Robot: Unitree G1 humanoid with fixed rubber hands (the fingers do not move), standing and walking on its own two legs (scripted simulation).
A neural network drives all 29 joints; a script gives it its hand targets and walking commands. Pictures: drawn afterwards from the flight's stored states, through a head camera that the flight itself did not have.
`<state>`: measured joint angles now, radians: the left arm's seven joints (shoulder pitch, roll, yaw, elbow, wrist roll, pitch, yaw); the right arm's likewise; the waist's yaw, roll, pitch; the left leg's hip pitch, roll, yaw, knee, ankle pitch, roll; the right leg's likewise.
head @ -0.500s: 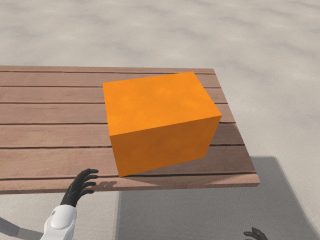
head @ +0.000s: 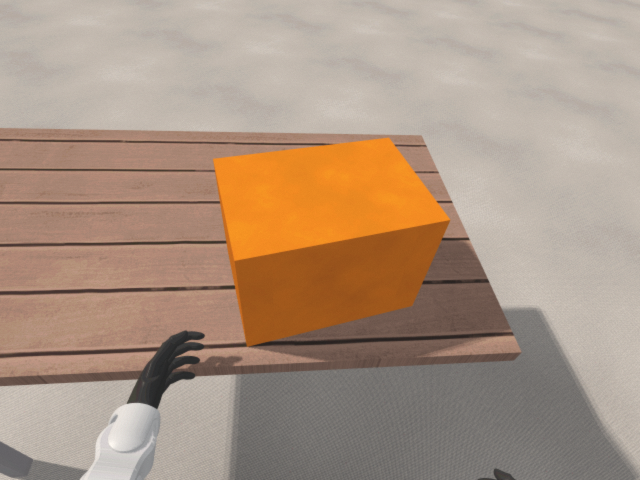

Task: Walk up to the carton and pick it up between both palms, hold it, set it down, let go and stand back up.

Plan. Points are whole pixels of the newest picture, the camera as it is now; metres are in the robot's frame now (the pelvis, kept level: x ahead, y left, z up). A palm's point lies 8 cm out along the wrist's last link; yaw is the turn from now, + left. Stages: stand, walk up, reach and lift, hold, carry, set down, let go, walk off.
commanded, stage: stand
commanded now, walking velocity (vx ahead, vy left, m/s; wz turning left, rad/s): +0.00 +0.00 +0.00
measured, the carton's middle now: (320, 238) +0.46 -0.01 +0.01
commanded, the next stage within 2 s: none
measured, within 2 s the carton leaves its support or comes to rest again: neither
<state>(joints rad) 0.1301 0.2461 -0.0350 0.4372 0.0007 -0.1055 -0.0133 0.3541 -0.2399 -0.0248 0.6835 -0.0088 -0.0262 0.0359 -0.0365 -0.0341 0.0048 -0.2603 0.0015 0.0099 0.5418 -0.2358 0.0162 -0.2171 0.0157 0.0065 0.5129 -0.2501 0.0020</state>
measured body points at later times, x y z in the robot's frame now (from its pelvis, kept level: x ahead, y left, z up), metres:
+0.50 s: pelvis +0.00 +0.01 +0.00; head -0.01 +0.03 +0.45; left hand +0.24 +0.21 -0.03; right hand +0.10 -0.25 -0.09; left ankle +0.04 +0.11 -0.73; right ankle +0.02 -0.12 -0.73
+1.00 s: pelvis +0.00 +0.00 +0.00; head -0.01 +0.02 +0.45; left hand +0.24 +0.21 -0.03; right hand +0.10 -0.26 -0.10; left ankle +0.04 +0.11 -0.73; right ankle +0.02 -0.12 -0.73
